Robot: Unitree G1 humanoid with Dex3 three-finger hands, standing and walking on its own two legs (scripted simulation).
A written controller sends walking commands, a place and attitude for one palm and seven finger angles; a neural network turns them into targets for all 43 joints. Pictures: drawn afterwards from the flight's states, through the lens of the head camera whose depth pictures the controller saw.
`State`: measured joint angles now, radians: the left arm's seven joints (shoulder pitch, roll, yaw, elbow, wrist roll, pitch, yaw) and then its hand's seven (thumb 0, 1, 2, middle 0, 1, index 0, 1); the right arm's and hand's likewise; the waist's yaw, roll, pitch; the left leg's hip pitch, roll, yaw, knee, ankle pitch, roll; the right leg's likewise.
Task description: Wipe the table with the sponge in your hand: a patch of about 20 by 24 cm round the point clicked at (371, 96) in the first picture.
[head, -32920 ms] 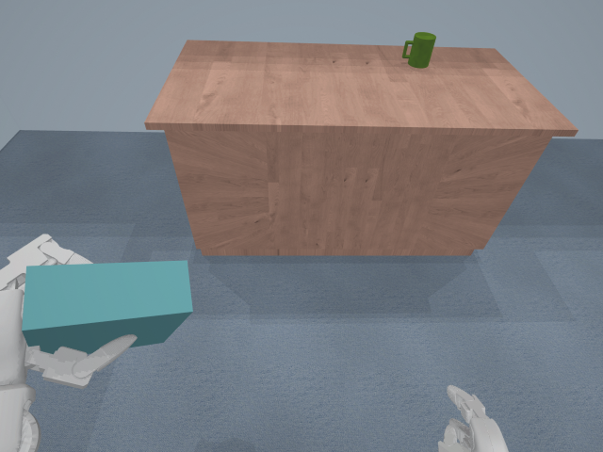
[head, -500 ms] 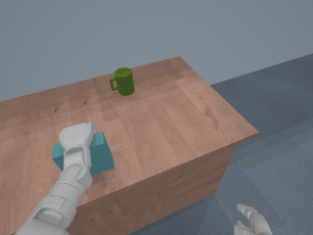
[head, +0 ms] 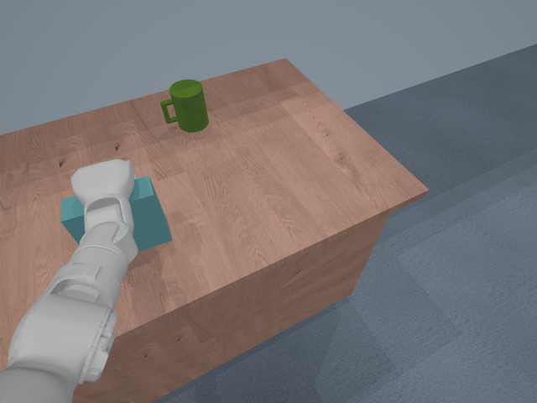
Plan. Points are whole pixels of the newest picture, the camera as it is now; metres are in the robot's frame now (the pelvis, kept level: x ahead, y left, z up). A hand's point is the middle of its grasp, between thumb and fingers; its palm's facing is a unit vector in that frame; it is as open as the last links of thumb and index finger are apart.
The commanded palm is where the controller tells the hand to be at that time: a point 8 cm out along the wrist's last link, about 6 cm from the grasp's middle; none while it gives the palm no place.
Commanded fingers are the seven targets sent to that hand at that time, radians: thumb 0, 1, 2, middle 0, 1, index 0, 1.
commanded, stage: wipe forward along the middle lane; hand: left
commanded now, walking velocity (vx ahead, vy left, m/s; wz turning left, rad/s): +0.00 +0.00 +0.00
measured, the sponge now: (125, 229) +0.42 +0.26 -0.02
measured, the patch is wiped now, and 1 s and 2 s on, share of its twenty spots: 1.00 1.00 1.00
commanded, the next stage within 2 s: slide back across to the first lane in 0.98 s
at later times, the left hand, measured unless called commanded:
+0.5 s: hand (104, 181) +0.48 +0.30 +0.04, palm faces -0.11 +0.00 -0.99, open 9.4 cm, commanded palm +0.47 +0.27 +0.07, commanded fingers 0.00 0.10 1.30 -1.20 -1.60 -1.20 -1.60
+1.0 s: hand (99, 165) +0.52 +0.32 +0.04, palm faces -0.11 +0.00 -0.99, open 9.4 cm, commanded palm +0.52 +0.28 +0.06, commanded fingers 0.00 0.10 1.30 -1.20 -1.60 -1.20 -1.60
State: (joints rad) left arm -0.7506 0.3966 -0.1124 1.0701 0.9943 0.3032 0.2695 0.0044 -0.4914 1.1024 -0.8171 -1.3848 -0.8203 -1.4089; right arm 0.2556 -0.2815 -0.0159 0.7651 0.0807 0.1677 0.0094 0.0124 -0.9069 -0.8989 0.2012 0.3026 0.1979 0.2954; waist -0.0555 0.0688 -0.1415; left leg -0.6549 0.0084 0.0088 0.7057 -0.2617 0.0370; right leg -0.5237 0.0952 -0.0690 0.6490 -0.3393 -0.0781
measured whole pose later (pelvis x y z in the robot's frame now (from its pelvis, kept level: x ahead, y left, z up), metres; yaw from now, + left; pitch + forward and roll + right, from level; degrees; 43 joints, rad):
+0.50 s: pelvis -0.01 +0.02 -0.01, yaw -2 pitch +18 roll -4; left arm -1.02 0.52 -0.07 1.31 1.04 0.31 0.27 0.01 -0.49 1.11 -0.81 -1.39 -0.81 -1.42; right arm 0.30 -0.26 0.00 0.75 0.07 0.11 0.03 0.01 -0.91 -0.90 0.20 0.30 0.20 0.30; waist -0.13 0.06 -0.15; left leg -0.83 0.02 0.02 0.80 -0.28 0.07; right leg -0.68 0.10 -0.07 0.71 -0.34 -0.05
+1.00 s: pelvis +0.01 +0.05 -0.02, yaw -2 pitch +22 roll -6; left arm -1.16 0.52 -0.09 1.36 1.07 0.33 0.25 0.01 -0.50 1.11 -0.82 -1.38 -0.82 -1.41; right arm 0.31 -0.25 -0.01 0.75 0.04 0.11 0.05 0.01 -0.90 -0.90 0.20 0.30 0.20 0.30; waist -0.14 0.06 -0.16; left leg -0.92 0.00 0.02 0.86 -0.32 0.11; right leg -0.76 0.08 -0.06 0.74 -0.37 -0.01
